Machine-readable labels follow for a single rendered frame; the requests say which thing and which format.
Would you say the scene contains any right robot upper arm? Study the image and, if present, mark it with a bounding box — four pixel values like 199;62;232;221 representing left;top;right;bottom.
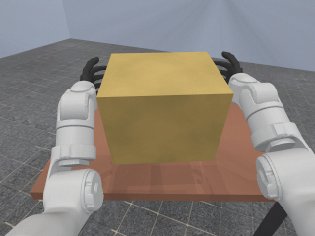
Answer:
256;147;315;236

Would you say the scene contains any carton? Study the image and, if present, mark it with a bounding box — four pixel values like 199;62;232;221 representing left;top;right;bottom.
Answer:
96;51;234;165

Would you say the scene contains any table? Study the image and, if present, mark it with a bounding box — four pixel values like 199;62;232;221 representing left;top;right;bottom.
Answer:
30;103;287;236

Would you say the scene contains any left robot forearm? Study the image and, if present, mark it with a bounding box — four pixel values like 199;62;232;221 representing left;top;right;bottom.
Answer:
43;81;98;208

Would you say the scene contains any robot left hand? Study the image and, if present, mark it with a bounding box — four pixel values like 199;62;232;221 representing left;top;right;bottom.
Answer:
80;57;107;95

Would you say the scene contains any left robot upper arm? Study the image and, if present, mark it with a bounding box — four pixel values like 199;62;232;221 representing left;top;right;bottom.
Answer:
5;168;104;236

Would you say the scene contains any robot right hand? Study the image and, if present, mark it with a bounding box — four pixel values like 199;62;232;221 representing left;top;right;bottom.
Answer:
213;51;243;84

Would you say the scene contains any right robot forearm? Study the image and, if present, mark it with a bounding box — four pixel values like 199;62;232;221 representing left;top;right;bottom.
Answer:
228;73;315;157

